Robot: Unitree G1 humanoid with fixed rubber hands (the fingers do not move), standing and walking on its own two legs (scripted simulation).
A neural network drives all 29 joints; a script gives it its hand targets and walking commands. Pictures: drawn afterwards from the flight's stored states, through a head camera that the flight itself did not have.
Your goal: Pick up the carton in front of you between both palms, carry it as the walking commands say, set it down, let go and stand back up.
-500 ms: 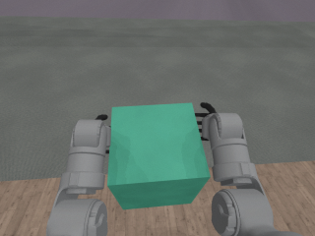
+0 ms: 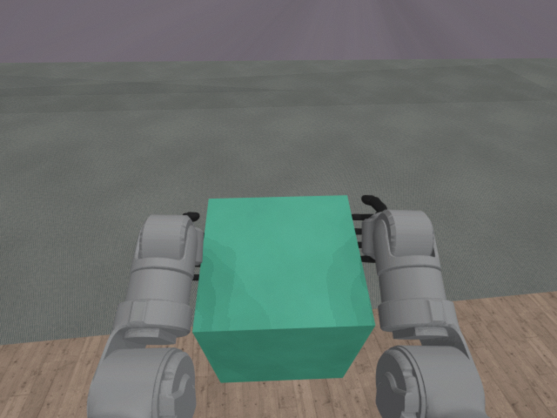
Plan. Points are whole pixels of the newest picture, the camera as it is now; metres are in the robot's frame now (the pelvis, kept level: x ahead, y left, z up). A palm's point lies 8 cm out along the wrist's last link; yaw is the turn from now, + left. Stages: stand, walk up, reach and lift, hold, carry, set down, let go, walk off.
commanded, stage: carry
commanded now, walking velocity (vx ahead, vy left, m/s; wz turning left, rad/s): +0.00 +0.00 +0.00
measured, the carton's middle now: (280, 294) +0.34 -0.01 +0.02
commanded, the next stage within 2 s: none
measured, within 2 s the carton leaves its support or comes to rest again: neither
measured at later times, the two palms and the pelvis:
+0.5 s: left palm (183, 229) +0.39 +0.14 +0.13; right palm (369, 226) +0.39 -0.15 +0.13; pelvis +0.02 +0.00 +0.00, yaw +0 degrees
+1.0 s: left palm (155, 244) +0.34 +0.16 +0.14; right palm (357, 235) +0.35 -0.12 +0.14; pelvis -0.01 +0.01 +0.00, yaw +1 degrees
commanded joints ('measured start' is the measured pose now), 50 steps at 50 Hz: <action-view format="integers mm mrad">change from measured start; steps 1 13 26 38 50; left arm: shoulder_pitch -923 -929 -814 -1001 -807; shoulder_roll -1091 -1113 -1136 -1098 -1164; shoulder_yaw -432 -419 -423 -538 -408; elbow -279 -329 -230 -431 -163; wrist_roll -512 -540 -507 -553 -528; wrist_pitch -61 -41 -30 -47 -38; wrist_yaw -306 -307 -339 -300 -367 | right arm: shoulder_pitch -606 -671 -717 -530 -630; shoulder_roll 1135 1144 1148 1160 1105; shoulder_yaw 382 443 521 423 460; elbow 79 -71 -130 51 -62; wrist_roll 451 473 470 435 416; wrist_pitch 5 19 18 29 -1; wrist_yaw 420 389 381 413 399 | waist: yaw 32 24 37 27 23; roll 6 -25 -14 98 25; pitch -254 -395 -434 -414 -298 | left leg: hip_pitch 156 255 268 321 200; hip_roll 115 106 96 128 118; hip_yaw -115 -82 -50 -94 -139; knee -101 25 71 -14 -122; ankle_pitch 43 358 551 406 -198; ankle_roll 14 38 34 47 33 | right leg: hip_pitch -11 64 107 39 -21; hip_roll -91 -133 -104 -89 -80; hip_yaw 60 83 47 57 59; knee -105 -77 -7 -57 -151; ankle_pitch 15 421 539 172 -71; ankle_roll -42 -59 -60 -45 -45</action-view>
